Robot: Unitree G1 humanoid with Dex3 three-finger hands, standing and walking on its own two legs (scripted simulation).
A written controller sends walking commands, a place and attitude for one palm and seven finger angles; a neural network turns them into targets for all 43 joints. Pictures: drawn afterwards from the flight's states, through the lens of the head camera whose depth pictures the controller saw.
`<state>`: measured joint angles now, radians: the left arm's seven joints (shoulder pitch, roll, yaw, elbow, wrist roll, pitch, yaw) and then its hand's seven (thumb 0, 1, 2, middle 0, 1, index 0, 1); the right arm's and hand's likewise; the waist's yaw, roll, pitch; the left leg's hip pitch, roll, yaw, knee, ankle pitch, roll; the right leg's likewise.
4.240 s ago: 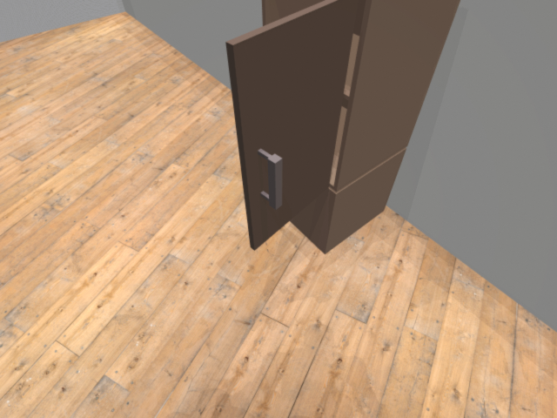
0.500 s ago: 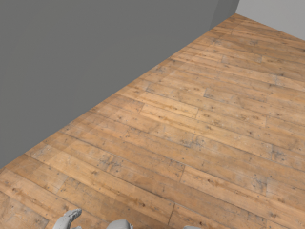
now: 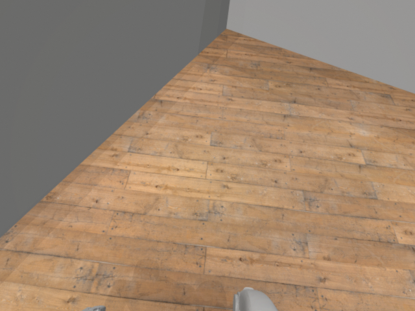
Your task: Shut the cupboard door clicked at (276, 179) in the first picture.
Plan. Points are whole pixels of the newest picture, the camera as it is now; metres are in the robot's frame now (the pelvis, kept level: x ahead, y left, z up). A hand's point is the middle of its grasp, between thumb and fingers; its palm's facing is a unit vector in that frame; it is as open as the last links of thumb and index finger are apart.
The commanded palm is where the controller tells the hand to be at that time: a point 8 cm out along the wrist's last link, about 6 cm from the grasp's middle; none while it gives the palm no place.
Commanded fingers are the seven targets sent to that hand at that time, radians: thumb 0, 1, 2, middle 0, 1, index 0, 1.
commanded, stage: walk around to get in front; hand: left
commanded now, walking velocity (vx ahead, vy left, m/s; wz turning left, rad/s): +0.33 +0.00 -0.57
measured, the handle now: out of the picture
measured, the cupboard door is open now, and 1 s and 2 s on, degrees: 98 98 98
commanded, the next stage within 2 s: walk to a spot facing it in 0.90 s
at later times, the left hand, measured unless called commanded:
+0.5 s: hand (171, 238) +0.29 +0.10 -0.17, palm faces -0.17 -0.96 -0.22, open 7.2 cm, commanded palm none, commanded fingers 0.00 0.90 0.90 -0.20 -0.30 -0.20 -0.30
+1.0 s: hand (203, 154) +0.56 +0.04 -0.17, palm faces -0.35 -0.92 -0.17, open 7.4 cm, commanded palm none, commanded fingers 0.00 0.90 0.90 -0.20 -0.30 -0.20 -0.30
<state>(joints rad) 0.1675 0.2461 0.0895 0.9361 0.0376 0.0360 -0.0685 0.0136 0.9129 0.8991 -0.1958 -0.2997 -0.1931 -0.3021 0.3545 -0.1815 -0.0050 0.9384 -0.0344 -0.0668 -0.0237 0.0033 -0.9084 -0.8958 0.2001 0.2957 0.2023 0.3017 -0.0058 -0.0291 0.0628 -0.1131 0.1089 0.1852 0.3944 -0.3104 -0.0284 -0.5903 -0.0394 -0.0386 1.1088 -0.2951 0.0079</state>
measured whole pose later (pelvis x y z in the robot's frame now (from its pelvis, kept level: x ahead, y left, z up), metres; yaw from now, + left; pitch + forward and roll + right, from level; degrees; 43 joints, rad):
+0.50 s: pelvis +0.20 -0.08 +0.00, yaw -12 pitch +1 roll +0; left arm 0.24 0.20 0.07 1.01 0.02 -0.06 -0.02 -0.01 0.95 0.90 -0.20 -0.30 -0.20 -0.30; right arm 0.16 -0.18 -0.05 0.94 -0.03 -0.02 0.01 0.01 -0.91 -0.90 0.20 0.30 0.20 0.30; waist -0.01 0.01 0.05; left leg -0.60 0.15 0.04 0.91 -0.19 -0.07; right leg -0.13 0.08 -0.05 0.38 -0.26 -0.10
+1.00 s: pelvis +0.44 -0.12 +0.00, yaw -23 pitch +0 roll +1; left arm 0.19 0.19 0.08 1.00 0.04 0.01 -0.05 0.01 0.92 0.90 -0.19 -0.30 -0.19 -0.30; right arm 0.34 -0.19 -0.04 1.05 -0.03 -0.06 -0.01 0.00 -0.93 -0.90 0.20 0.30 0.20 0.30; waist 0.00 -0.01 0.06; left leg -0.08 0.08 0.24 0.37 -0.28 -0.02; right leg -0.58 -0.11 -0.06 0.86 -0.18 0.00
